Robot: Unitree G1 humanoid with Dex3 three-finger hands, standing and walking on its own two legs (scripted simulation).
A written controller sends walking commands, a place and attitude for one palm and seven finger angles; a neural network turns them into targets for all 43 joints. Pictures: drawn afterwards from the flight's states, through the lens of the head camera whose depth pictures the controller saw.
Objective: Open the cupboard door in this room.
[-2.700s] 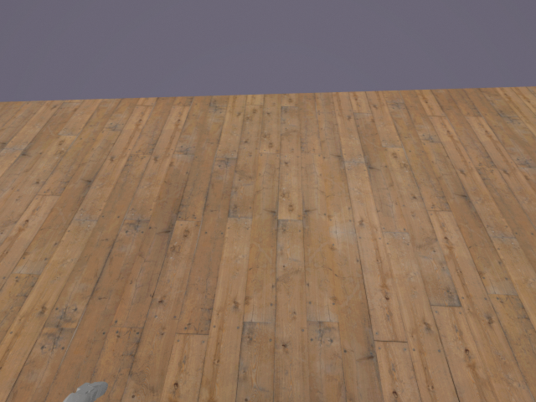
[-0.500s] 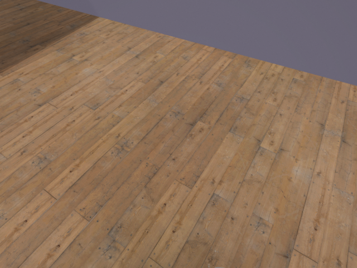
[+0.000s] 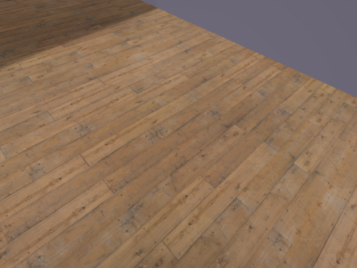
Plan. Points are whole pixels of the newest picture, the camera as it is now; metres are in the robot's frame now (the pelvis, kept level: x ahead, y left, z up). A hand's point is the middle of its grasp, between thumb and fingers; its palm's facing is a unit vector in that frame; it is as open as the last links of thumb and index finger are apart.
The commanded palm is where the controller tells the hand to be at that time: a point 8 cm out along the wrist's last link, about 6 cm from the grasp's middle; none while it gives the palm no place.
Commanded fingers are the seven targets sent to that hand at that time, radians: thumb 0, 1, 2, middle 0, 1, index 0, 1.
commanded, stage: turn or walk to find it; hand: left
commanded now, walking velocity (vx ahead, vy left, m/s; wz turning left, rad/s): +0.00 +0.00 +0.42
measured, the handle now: out of the picture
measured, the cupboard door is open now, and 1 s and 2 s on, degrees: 0 0 0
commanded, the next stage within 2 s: none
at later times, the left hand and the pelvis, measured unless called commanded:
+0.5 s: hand out of the picture +0.05 +0.20 -0.14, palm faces +0.19 -0.94 -0.27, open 7.4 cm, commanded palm none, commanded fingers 0.00 0.90 0.90 -0.20 -0.30 -0.20 -0.30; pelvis -0.02 -0.01 +0.01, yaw +11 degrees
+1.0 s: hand out of the picture -0.11 +0.25 -0.17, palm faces +0.43 -0.87 -0.25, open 7.4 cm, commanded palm none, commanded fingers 0.00 0.90 0.90 -0.20 -0.30 -0.20 -0.30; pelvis -0.05 +0.03 +0.01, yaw +23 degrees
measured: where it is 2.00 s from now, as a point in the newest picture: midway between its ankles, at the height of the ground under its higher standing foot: outside the picture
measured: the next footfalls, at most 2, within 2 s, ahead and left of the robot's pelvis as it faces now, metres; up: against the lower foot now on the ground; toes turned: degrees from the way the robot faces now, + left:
right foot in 0.44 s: +0.02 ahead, -0.12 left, +0.00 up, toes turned +7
left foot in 0.84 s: -0.04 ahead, +0.14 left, +0.00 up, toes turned +25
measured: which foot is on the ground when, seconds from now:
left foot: down 0.00-0.44, up 0.46-0.82, down 0.84-1.00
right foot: up 0.00-0.42, down 0.44-0.84, up 0.86-1.00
